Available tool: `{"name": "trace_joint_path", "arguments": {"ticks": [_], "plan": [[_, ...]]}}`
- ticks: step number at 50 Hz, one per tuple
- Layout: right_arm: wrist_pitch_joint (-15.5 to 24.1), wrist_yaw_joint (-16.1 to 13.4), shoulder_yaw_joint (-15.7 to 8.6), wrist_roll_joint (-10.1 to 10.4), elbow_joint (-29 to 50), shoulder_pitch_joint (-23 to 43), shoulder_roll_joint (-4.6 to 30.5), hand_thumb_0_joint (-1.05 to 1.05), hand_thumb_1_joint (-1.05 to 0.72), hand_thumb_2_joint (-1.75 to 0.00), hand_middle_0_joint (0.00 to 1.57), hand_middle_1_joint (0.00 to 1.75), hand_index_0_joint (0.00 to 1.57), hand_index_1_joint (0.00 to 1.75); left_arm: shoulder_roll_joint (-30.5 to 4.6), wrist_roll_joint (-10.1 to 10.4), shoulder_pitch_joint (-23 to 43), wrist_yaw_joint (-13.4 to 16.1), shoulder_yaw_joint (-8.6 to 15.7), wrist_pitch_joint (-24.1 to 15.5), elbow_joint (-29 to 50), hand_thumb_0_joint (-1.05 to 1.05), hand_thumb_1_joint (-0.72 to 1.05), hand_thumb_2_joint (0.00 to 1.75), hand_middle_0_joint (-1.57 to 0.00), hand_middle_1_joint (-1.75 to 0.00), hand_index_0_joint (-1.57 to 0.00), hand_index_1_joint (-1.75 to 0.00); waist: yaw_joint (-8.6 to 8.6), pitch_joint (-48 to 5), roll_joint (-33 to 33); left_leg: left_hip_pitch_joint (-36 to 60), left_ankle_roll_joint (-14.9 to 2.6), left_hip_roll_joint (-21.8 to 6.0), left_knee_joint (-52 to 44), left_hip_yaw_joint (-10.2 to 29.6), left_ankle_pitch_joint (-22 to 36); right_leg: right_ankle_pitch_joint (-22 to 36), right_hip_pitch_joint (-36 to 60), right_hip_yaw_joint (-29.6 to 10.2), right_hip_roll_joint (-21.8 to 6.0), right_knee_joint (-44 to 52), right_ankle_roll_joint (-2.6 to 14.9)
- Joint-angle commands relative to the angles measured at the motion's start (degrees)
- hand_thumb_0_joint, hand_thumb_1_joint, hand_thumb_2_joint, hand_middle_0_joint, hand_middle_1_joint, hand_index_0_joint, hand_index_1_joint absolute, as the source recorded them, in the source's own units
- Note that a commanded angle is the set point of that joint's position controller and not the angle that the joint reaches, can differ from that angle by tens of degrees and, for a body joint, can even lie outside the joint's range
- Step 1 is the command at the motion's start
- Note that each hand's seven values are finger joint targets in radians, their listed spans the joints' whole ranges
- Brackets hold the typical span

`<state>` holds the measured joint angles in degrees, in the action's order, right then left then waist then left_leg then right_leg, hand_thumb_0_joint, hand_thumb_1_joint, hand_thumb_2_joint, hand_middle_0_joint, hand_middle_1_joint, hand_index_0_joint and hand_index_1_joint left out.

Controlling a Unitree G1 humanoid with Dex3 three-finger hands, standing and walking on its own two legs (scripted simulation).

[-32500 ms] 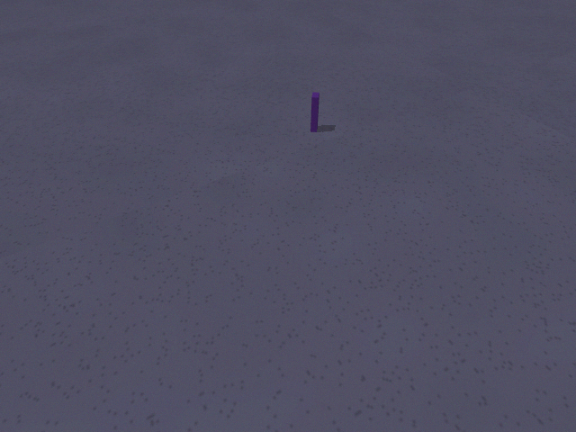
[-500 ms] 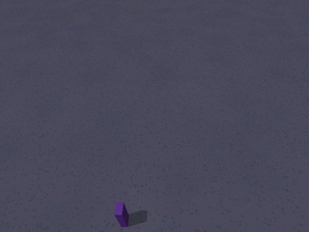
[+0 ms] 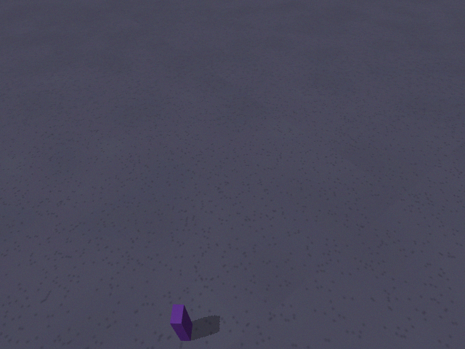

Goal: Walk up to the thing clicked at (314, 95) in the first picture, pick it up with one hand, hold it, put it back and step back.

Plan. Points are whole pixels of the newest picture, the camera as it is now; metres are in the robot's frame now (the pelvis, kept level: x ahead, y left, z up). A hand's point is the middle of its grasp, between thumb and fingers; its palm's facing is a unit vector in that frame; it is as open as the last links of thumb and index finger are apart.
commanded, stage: stand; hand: left
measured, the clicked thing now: (182, 323) +0.36 +0.23 -0.67
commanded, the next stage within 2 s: step back in 0.30 s
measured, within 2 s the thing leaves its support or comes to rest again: neither
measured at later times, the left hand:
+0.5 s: hand out of the picture +0.07 +0.27 -0.17, palm faces +0.01 -0.93 -0.38, open 7.4 cm
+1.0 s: hand out of the picture +0.01 +0.29 -0.18, palm faces -0.07 -0.91 -0.40, open 7.4 cm
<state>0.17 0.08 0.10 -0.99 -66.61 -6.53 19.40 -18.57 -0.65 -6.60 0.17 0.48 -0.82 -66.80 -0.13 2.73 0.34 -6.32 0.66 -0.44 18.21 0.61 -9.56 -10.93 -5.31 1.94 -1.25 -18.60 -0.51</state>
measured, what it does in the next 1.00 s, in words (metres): walks backwards: right foot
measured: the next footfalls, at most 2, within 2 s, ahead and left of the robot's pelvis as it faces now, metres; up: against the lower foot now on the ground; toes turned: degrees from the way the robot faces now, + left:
right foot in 1.00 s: -0.09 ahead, -0.09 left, +0.00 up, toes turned +1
left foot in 1.38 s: -0.18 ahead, +0.15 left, +0.00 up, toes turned -1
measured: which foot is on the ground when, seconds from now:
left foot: down 0.00-1.00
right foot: down 0.00-0.62, up 0.64-0.98, down 1.00-1.00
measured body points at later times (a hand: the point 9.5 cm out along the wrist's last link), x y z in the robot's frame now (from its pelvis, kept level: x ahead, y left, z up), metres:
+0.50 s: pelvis -0.03 +0.01 -0.01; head +0.03 +0.00 +0.43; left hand +0.07 +0.32 -0.14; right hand +0.07 -0.31 -0.15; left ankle +0.00 +0.13 -0.74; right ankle -0.01 -0.12 -0.75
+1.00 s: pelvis -0.11 +0.03 -0.03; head -0.03 +0.01 +0.41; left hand +0.02 +0.33 -0.15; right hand -0.02 -0.29 -0.16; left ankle -0.05 +0.13 -0.75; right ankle -0.13 -0.09 -0.75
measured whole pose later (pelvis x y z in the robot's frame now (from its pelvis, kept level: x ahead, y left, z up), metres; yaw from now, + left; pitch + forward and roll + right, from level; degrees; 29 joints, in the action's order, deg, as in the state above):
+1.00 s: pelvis -0.11 +0.03 -0.03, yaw -3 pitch -2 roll +0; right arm -2.3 -0.6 -2.1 -1.1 -49.2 -6.1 21.1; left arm -20.9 -0.8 -5.9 0.8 4.4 2.1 -51.4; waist -1.1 12.1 0.2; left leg -22.0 -1.6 0.1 40.0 -2.3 -16.1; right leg -22.3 -14.9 -3.6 2.0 -39.4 0.4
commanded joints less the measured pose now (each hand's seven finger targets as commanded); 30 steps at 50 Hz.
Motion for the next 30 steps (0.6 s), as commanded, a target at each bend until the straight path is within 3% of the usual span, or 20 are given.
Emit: {"name": "trace_joint_path", "arguments": {"ticks": [1, 4, 8, 14, 15, 17, 19, 21, 22, 24, 25, 26, 27, 28, 29, 30], "plan": [[1.4, -1.0, -2.0, 0.3, 3.2, 1.8, 11.6, 0.00, -0.90, -0.90, 0.20, 0.30, 0.20, 0.30, -12.3, 0.1, 1.9, 0.9, 2.0, -1.1, 3.2, 0.00, 0.90, 0.90, -0.20, -0.30, -0.20, -0.30, 0.07, -3.6, 0.0, -0.1, -1.46, -6.5, -2.6, 4.6, 8.5, 9.3, 1.1, -5.4, -6.8, 3.2, 1.08], [1.4, -1.0, -2.1, 0.2, 3.4, 1.7, 11.9, 0.00, -0.90, -0.90, 0.20, 0.30, 0.20, 0.30, -12.5, 0.1, 2.0, 0.9, 2.1, -1.1, 3.5, 0.00, 0.90, 0.90, -0.20, -0.30, -0.20, -0.30, 0.10, -3.7, -0.1, 0.1, -1.49, -6.8, -2.5, 4.7, 9.2, 9.2, 1.0, -5.3, -6.8, 3.1, 1.16], [1.3, -1.0, -2.1, 0.2, 3.5, 2.3, 11.6, 0.00, -0.90, -0.90, 0.20, 0.30, 0.20, 0.30, -12.7, 0.0, 2.1, 0.8, 2.3, -0.9, 3.4, 0.00, 0.90, 0.90, -0.20, -0.30, -0.20, -0.30, 0.32, -3.2, -0.4, -0.6, -1.33, -6.6, -3.2, 5.0, 6.1, 5.9, 0.6, -5.0, -6.6, 3.4, 1.23], [1.7, -1.0, -2.0, 0.3, 3.7, 2.4, 11.8, 0.00, -0.90, -0.90, 0.20, 0.30, 0.20, 0.30, -12.5, 0.1, 2.4, 0.7, 2.2, -1.2, 3.9, 0.00, 0.90, 0.90, -0.20, -0.30, -0.20, -0.30, 0.19, -4.7, -0.3, 0.9, -1.18, -6.9, -2.5, 5.0, 10.9, 9.8, 1.3, -5.0, -6.8, 2.9, 1.19], [0.6, -0.7, -3.4, 0.6, 5.2, 3.9, 15.1, 0.00, -0.90, -0.90, 0.20, 0.30, 0.20, 0.30, -16.5, 1.1, 2.2, 0.9, 5.1, -0.6, 5.4, 0.00, 0.90, 0.90, -0.20, -0.30, -0.20, -0.30, 0.07, 1.8, -0.8, -4.6, -3.14, -5.6, 3.8, 5.3, 18.9, 18.0, -2.3, -5.4, -5.8, -2.1, 1.88], [-0.1, -0.5, -3.5, 1.2, 6.8, 2.7, 13.6, 0.00, -0.90, -0.90, 0.20, 0.30, 0.20, 0.30, -15.9, 1.3, 1.2, 1.2, 5.3, -0.1, 6.9, 0.00, 0.90, 0.90, -0.20, -0.30, -0.20, -0.30, -0.21, 0.2, -1.1, -5.6, -3.52, -4.7, 7.0, 3.9, 18.8, 20.4, -1.6, -5.3, -6.4, -3.8, 3.15], [-0.5, -0.4, -4.0, 1.3, 8.0, 1.5, 13.9, 0.00, -0.90, -0.90, 0.20, 0.30, 0.20, 0.30, -15.9, 1.2, 1.3, 1.2, 5.8, 0.2, 8.7, 0.00, 0.90, 0.90, -0.20, -0.30, -0.20, -0.30, -0.66, -4.8, -1.5, -4.7, -4.45, -4.3, 11.1, 3.7, 19.4, 20.9, -0.7, -6.0, -7.4, -6.4, 5.35], [-1.1, -0.2, -4.5, 1.3, 9.4, 1.6, 13.5, 0.00, -0.90, -0.90, 0.20, 0.30, 0.20, 0.30, -16.2, 1.0, 2.2, 1.1, 6.1, 0.7, 10.5, 0.00, 0.90, 0.90, -0.20, -0.30, -0.20, -0.30, -0.61, -7.1, -2.9, -4.1, -4.04, -2.3, 15.9, 2.7, 14.6, 20.3, -2.9, -8.4, -10.0, -5.8, 7.63], [-1.5, -0.2, -4.7, 1.2, 9.8, 0.6, 13.5, 0.00, -0.90, -0.90, 0.20, 0.30, 0.20, 0.30, -16.8, 0.8, 3.7, 1.1, 6.3, 0.9, 11.8, 0.00, 0.90, 0.90, -0.20, -0.30, -0.20, -0.30, -1.00, -7.4, -5.3, -5.0, -3.81, -0.5, 20.0, 1.6, 9.2, 19.9, -4.0, -10.6, -12.4, -5.0, 9.30], [-2.5, 0.1, -5.0, 0.9, 11.0, -1.1, 12.7, 0.00, -0.90, -0.90, 0.20, 0.30, 0.20, 0.30, -18.2, -0.2, 6.4, 1.3, 6.7, 1.2, 14.4, 0.00, 0.90, 0.90, -0.20, -0.30, -0.20, -0.30, -1.21, -6.6, -10.3, -6.4, -3.46, 3.0, 28.6, 0.8, -10.2, 20.4, -8.3, -14.6, -18.1, -3.8, 13.72], [-2.8, 0.3, -5.2, 0.7, 11.5, -3.0, 12.7, 0.00, -0.90, -0.90, 0.20, 0.30, 0.20, 0.30, -18.4, -0.8, 7.2, 1.3, 6.8, 1.3, 15.6, 0.00, 0.90, 0.90, -0.20, -0.30, -0.20, -0.30, -1.67, -6.8, -11.7, -7.2, -3.92, 2.6, 30.9, 2.1, -16.5, 20.4, -9.3, -15.3, -19.5, -4.9, 14.80], [-2.9, 0.5, -5.5, 0.7, 11.6, -4.9, 13.0, 0.00, -0.90, -0.90, 0.20, 0.30, 0.20, 0.30, -18.6, -0.9, 9.1, 1.3, 6.9, 1.4, 16.4, 0.00, 0.90, 0.90, -0.20, -0.30, -0.20, -0.30, -2.83, -6.5, -11.9, -6.2, -4.42, 1.4, 31.5, 3.5, -17.8, 18.9, -12.3, -14.3, -19.8, -6.1, 14.58], [-2.8, 0.6, -5.8, 0.9, 11.7, -6.7, 13.2, 0.00, -0.90, -0.90, 0.20, 0.30, 0.20, 0.30, -18.6, -1.0, 10.9, 1.3, 6.8, 1.5, 17.5, 0.00, 0.90, 0.90, -0.20, -0.30, -0.20, -0.30, -3.90, -6.3, -12.2, -4.8, -4.93, 0.7, 29.2, 4.1, -15.6, 17.7, -14.1, -12.7, -18.7, -8.2, 13.03], [-2.4, 0.7, -6.0, 1.0, 11.6, -7.8, 13.4, 0.00, -0.90, -0.90, 0.20, 0.30, 0.20, 0.30, -17.6, -0.7, 11.8, 1.3, 6.5, 1.7, 18.1, 0.00, 0.90, 0.90, -0.20, -0.30, -0.20, -0.30, -4.27, -6.1, -10.5, -4.2, -5.14, 0.0, 24.8, 3.5, -7.2, 15.0, -14.3, -9.9, -15.6, -12.1, 10.68], [-2.0, 0.5, -6.1, 0.8, 12.2, -6.7, 14.3, 0.00, -0.90, -0.90, 0.20, 0.30, 0.20, 0.30, -15.9, -0.3, 10.7, 1.1, 6.1, 2.1, 18.4, 0.00, 0.90, 0.90, -0.20, -0.30, -0.20, -0.30, -3.40, -5.2, -4.3, -6.9, -5.84, -3.0, 16.6, 5.8, 7.9, 9.7, -12.4, -5.8, -9.6, -18.9, 7.44], [-1.5, 0.2, -6.7, 0.1, 13.6, -4.4, 17.2, 0.00, -0.90, -0.90, 0.20, 0.30, 0.20, 0.30, -13.2, 0.4, 9.0, 1.2, 5.5, 2.6, 18.8, 0.00, 0.90, 0.90, -0.20, -0.30, -0.20, -0.30, -2.67, -4.1, 6.6, -8.1, -8.02, -10.1, 6.7, 16.6, 21.8, 0.2, -14.6, -2.7, -0.1, -29.0, 3.46]]}}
